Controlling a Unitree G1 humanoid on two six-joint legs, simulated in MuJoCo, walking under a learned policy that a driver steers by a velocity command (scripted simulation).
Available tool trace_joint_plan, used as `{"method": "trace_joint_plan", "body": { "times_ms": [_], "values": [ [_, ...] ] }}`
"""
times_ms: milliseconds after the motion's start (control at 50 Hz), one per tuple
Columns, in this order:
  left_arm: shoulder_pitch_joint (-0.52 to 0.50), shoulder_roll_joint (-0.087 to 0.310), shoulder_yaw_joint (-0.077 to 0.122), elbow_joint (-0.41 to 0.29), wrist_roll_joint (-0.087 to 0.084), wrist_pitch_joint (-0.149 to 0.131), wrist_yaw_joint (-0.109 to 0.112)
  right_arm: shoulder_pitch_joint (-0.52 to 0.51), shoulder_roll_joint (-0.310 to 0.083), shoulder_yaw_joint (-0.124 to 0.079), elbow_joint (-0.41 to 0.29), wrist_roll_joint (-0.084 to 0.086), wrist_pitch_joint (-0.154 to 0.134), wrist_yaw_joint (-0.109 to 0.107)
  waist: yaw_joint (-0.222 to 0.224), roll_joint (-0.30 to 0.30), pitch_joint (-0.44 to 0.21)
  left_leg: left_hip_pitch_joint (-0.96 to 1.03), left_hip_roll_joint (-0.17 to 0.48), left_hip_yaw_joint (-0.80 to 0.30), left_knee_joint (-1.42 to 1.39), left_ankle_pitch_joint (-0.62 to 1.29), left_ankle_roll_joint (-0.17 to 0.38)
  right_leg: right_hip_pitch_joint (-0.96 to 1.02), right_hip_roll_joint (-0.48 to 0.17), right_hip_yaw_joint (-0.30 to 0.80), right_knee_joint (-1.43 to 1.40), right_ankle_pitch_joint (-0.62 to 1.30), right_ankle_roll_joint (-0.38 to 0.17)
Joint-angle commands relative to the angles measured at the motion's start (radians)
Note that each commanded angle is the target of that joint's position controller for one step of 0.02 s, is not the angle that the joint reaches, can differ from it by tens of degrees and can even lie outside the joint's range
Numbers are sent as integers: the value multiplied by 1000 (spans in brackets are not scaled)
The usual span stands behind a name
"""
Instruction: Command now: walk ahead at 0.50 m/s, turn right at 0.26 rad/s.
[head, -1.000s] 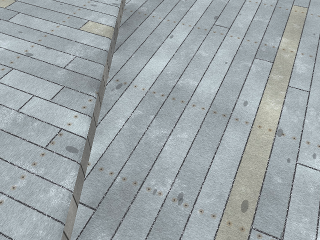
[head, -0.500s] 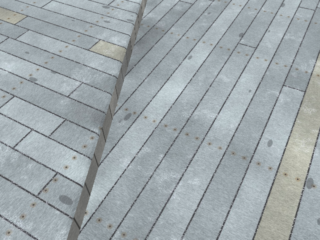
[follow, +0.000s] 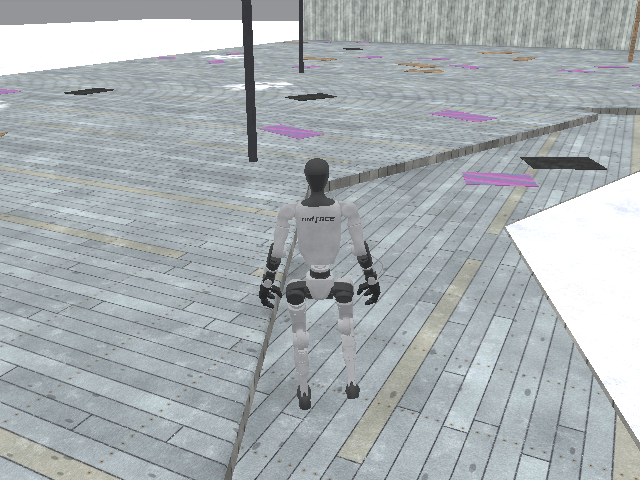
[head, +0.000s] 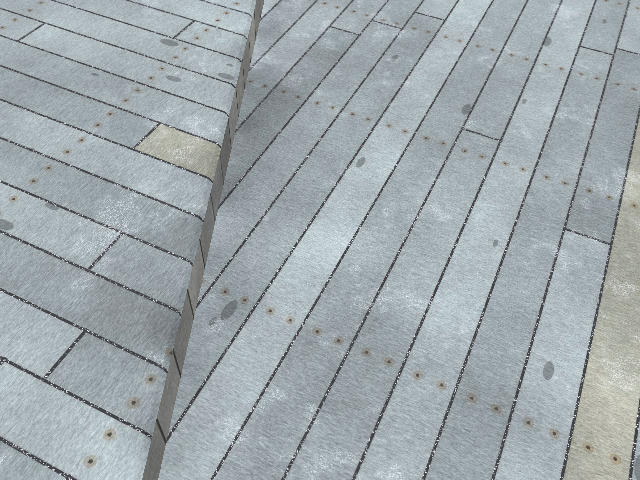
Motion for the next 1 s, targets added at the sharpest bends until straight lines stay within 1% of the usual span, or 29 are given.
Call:
{"method": "trace_joint_plan", "body": {
  "times_ms": [20,80,160,220,280,340,360,380,400,420,440,460,480,500,520,560,600,700,760,800,840,860,880,900,920,940,960,980,1000],
  "values": [
    [60,43,20,-33,0,21,6,5,-118,-25,-31,-6,-20,-14,25,113,-16,79,286,-196,-238,183,135,-117,-57,72,-39,107,8],
    [-12,39,26,-64,9,21,1,35,-131,-30,-15,-7,-14,-33,11,93,7,125,282,-118,-252,228,119,-203,-38,92,-167,252,20],
    [-123,19,17,-110,15,17,-18,50,-138,-28,-10,-1,-8,-48,-21,95,38,148,264,-9,-267,237,83,-182,-22,18,-362,406,19],
    [-215,0,6,-161,16,19,-36,112,-146,-31,12,6,6,-55,-58,83,74,251,296,28,-244,272,79,-227,-18,-24,-446,394,8],
    [-272,-2,3,-215,13,21,-56,138,-162,-39,21,16,29,-58,-66,86,92,361,335,57,-177,375,74,-262,-3,-76,-488,284,-12],
    [-219,33,19,-244,11,25,-73,93,-202,-51,1,24,47,-66,-3,141,25,375,341,108,-8,822,47,-81,74,-171,-496,135,-61],
    [-131,63,37,-233,9,28,-74,77,-217,-55,-7,25,54,-70,51,160,-29,356,335,121,126,962,36,46,116,-195,-494,93,-86],
    [18,116,66,-200,7,29,-68,53,-223,-54,-16,29,57,-71,137,146,-112,280,304,137,326,947,10,269,152,-191,-564,149,-123],
    [178,204,103,-165,10,38,-45,52,-210,-48,-37,21,46,-69,204,44,-200,41,250,138,629,639,-35,571,54,7,-623,137,-183],
    [140,302,115,-191,6,34,-34,136,-49,0,-90,-3,8,-47,80,-232,-289,-423,9,47,1040,-339,-101,917,-225,612,-732,99,-393],
    [191,224,87,-194,22,25,-34,65,-119,-9,-111,36,-47,-22,136,-129,-409,-543,13,-203,1126,-400,-71,974,-274,794,-855,31,-418],
    [161,157,71,-191,31,14,-32,-37,-159,-20,-141,70,-66,-16,143,-78,-276,-606,71,-209,1096,-329,-40,888,-229,618,-843,89,-347],
    [83,121,60,-202,23,4,-37,-58,-147,-18,-147,58,-68,-21,87,37,-169,-570,121,-203,972,-247,-31,712,-179,471,-848,187,-298],
    [12,86,48,-221,19,0,-38,-61,-156,-28,-134,28,-56,-31,49,71,-129,-492,155,-193,870,-211,-37,574,-139,377,-861,265,-262],
    [-27,78,41,-238,24,0,-36,-41,-158,-36,-132,18,-39,-33,15,65,-93,-423,171,-192,821,-188,-47,465,-112,330,-888,314,-254],
    [-27,104,45,-242,21,-3,-30,-25,-137,-38,-146,5,-12,-35,-14,51,-70,-371,172,-174,732,-164,-78,358,-93,294,-918,384,-259],
    [5,141,55,-239,20,-6,-17,-82,-119,-35,-174,-6,0,-42,-6,37,-45,-382,158,-156,610,-74,-109,304,-70,241,-934,428,-254],
    [75,150,59,-224,11,8,-1,-263,-82,-17,-234,4,-4,-33,65,-31,-22,-297,74,-133,239,241,-113,253,7,183,-906,296,-172],
    [116,145,58,-208,5,15,-1,-321,-107,-21,-269,16,-12,-22,87,-52,-21,-276,52,-152,158,240,-101,314,-22,254,-859,236,-158],
    [124,143,58,-208,4,22,6,-326,-132,-27,-282,17,-24,-14,78,-61,-26,-268,45,-171,109,172,-87,385,-49,320,-800,217,-151],
    [104,147,60,-217,8,29,12,-267,-155,-37,-273,20,-37,-11,39,-95,-41,-192,39,-165,80,93,-61,419,-58,366,-735,263,-136],
    [83,130,54,-229,9,31,12,-178,-175,-49,-250,14,-42,-15,-9,-95,-81,-64,38,-151,43,103,-36,403,-22,354,-660,321,-112],
    [60,85,36,-250,17,27,6,-41,-218,-64,-231,-3,-47,-20,-77,-54,-197,175,143,-234,73,100,20,315,31,297,-456,306,-78],
    [159,26,18,-271,15,20,6,111,-301,-86,-218,-19,-40,-29,-76,159,-359,555,372,-559,68,28,146,22,161,164,-115,24,-4],
    [234,56,12,-282,-4,14,6,144,-283,-84,-189,3,-28,-20,-46,391,-405,651,499,-900,-28,-189,229,-214,156,133,94,-321,15],
    [177,152,34,-263,-10,19,7,87,-185,-59,-216,15,-20,-22,-65,242,-261,535,460,-799,-54,-313,186,-289,90,153,184,-248,23],
    [88,171,40,-278,1,27,6,38,-147,-46,-226,13,-8,-26,-70,154,-153,396,413,-633,-67,-266,140,-288,50,107,189,-160,28],
    [44,157,41,-291,11,31,5,-8,-128,-37,-225,6,0,-26,-49,115,-78,264,365,-521,-100,-161,120,-252,22,88,143,-98,31],
    [31,141,45,-298,14,35,1,-33,-111,-30,-219,0,1,-27,-24,129,-37,182,329,-440,-128,-86,108,-218,-8,86,95,-60,30]
  ]
}}
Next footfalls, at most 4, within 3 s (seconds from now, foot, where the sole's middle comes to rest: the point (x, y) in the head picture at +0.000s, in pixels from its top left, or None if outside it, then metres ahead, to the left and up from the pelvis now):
0.40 right None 0.36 -0.17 -0.78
0.88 left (355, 388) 0.69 -0.08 -0.78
1.34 right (509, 376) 0.73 -0.44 -0.78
1.74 left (400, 339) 0.82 -0.20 -0.78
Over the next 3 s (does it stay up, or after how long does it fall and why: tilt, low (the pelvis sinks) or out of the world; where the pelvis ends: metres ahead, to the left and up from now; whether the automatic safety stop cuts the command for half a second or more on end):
stays up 0.74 -0.24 -0.01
